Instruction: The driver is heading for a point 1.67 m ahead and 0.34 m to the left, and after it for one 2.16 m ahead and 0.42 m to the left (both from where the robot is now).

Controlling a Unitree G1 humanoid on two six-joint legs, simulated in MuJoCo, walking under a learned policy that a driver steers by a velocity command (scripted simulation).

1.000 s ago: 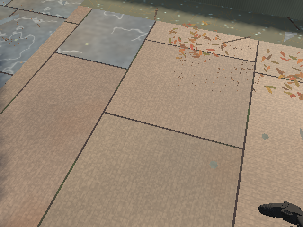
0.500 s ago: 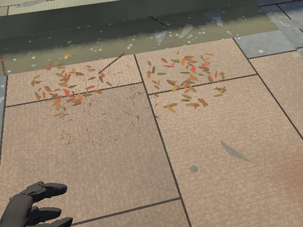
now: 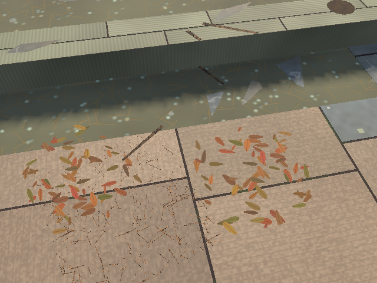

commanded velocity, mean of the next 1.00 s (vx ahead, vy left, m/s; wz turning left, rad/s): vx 0.06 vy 0.00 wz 0.16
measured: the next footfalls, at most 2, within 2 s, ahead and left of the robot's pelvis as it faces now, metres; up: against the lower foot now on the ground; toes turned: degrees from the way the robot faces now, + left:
right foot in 0.74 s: +0.28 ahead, -0.13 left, +0.00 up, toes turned +29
left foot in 1.14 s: +0.30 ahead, +0.06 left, +0.00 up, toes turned -7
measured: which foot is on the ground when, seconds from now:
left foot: down 0.00-0.74, up 0.76-1.00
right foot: up 0.00-0.72, down 0.74-1.00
